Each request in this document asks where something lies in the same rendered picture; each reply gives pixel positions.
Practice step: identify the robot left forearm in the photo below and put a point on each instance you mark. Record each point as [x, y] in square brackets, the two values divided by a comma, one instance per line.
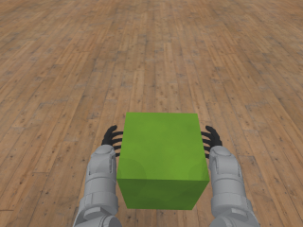
[99, 197]

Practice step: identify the left robot hand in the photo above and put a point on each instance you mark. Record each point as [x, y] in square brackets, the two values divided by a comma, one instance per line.
[108, 138]

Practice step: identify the carton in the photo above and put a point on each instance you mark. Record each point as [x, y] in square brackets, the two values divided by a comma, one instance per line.
[162, 164]

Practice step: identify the robot right upper arm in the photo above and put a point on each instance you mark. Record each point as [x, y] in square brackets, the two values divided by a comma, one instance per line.
[226, 221]

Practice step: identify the right robot hand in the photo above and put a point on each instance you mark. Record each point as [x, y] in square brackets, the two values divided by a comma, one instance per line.
[214, 139]

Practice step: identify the robot right forearm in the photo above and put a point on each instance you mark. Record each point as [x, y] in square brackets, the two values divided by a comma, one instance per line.
[228, 189]

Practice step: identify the robot left upper arm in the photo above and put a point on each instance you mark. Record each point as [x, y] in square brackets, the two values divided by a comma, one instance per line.
[103, 221]

